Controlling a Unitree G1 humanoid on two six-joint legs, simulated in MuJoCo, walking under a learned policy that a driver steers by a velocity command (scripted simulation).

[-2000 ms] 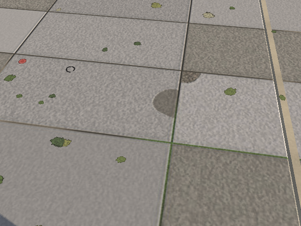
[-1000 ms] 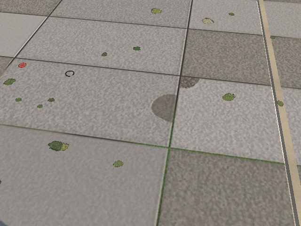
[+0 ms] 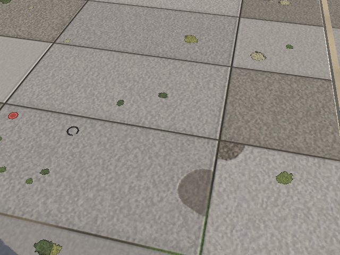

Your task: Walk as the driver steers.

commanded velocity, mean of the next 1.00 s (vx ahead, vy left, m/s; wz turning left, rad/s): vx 0.50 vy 0.00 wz -0.26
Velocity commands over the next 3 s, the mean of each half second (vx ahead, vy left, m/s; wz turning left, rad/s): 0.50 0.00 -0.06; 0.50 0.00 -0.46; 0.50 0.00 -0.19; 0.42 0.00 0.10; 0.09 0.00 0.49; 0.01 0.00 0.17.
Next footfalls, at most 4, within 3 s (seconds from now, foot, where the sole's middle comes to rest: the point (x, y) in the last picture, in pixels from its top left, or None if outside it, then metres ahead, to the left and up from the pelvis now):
0.20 left None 0.31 0.15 -0.78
0.76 right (213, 234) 0.60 -0.10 -0.78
1.24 left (190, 163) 0.94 0.00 -0.78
1.76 right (258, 139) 1.11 -0.33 -0.78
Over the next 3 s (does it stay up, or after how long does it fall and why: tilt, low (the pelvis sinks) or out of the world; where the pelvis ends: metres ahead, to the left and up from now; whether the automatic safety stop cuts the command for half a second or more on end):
stays up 1.20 -0.26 -0.01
